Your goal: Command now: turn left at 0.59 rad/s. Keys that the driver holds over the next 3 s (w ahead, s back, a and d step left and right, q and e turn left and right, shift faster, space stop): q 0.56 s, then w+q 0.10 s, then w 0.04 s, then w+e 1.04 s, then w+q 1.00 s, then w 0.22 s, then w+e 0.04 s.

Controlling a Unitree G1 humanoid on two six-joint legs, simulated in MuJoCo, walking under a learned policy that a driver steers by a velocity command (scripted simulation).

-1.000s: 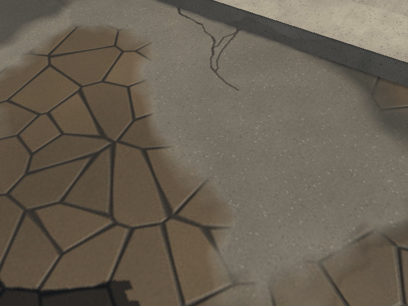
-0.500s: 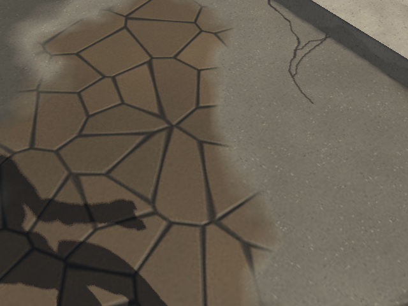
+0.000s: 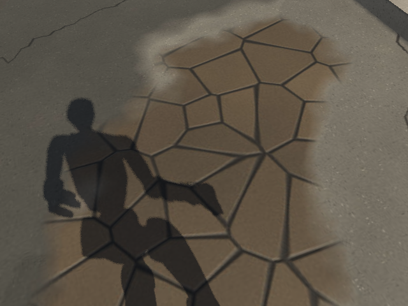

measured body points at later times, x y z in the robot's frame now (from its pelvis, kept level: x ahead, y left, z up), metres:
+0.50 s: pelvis -0.01 +0.05 +0.01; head +0.03 +0.09 +0.45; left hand +0.07 +0.37 -0.10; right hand +0.22 -0.18 -0.07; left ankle -0.02 +0.14 -0.74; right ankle +0.04 -0.10 -0.66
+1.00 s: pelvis +0.08 +0.07 +0.01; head +0.11 +0.06 +0.46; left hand -0.02 +0.33 -0.10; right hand +0.37 -0.08 -0.08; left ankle +0.10 +0.24 -0.70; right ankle +0.07 -0.07 -0.74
